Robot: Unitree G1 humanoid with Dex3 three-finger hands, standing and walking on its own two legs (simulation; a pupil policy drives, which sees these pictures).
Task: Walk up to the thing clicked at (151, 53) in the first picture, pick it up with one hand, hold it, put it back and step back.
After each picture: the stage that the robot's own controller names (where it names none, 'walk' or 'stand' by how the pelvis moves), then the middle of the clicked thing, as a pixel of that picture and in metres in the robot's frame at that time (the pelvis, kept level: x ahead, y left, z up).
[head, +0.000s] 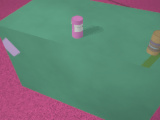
stand; (156, 43) +0.70 -0.35 -0.02
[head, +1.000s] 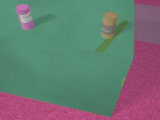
sink last; (108, 25) +0.73 -0.08 +0.01
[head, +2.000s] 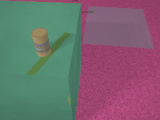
stand; (41, 42) +0.60 +0.23 +0.01
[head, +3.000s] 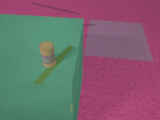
stand; (48, 54) +0.61 +0.21 -0.03
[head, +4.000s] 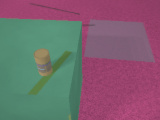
stand; (43, 62) +0.56 +0.22 -0.03
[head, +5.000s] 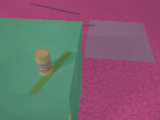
stand; (43, 62) +0.56 +0.21 -0.03
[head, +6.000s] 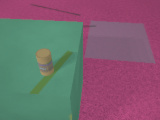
stand; (45, 62) +0.56 +0.21 -0.03
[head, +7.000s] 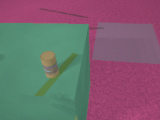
rise first; (50, 64) +0.55 +0.22 -0.02
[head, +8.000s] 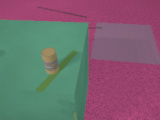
go down; (50, 61) +0.57 +0.22 -0.02
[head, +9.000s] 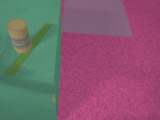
go down; (20, 36) +0.58 +0.21 +0.02
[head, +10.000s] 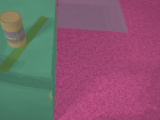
go down; (14, 30) +0.58 +0.21 +0.05
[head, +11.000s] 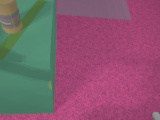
close in; (8, 13) +0.59 +0.22 +0.07
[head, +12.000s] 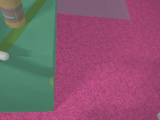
close; (11, 7) +0.61 +0.20 +0.09
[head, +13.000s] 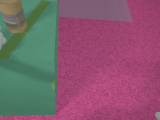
lift; (13, 13) +0.59 +0.20 +0.09
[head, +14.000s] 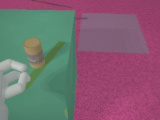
lift; (34, 53) +0.56 +0.21 +0.03
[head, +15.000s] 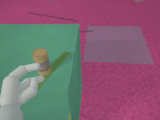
stand; (42, 62) +0.58 +0.22 +0.00
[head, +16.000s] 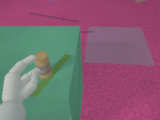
stand; (43, 65) +0.57 +0.22 -0.01
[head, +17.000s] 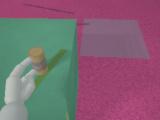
stand; (38, 61) +0.56 +0.22 -0.01
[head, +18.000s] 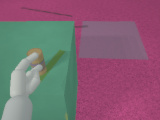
stand; (37, 62) +0.57 +0.23 -0.01
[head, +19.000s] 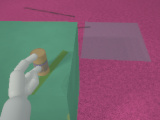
stand; (40, 62) +0.57 +0.22 -0.01
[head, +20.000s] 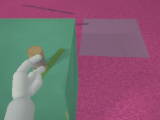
stand; (37, 60) +0.57 +0.22 -0.01
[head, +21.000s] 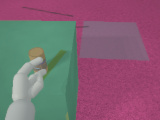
stand; (38, 61) +0.57 +0.22 -0.01
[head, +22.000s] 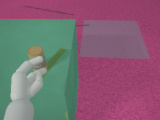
stand; (37, 59) +0.57 +0.23 +0.00
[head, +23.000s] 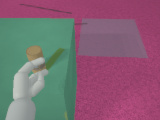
stand; (36, 60) +0.57 +0.23 -0.01
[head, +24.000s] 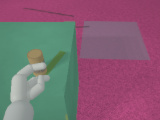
crouch; (37, 63) +0.56 +0.23 -0.01
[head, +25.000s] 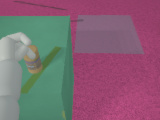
lower; (32, 59) +0.56 +0.23 -0.01
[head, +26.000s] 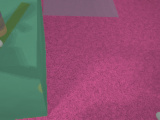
lower; out of the picture +0.59 +0.23 +0.07
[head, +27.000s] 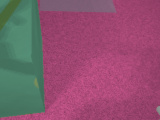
lower; out of the picture +0.61 +0.23 +0.09
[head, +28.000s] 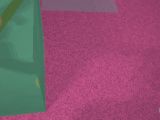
lower; out of the picture +0.61 +0.23 +0.09
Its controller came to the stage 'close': yes
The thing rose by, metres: 0.00
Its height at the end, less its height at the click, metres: +0.00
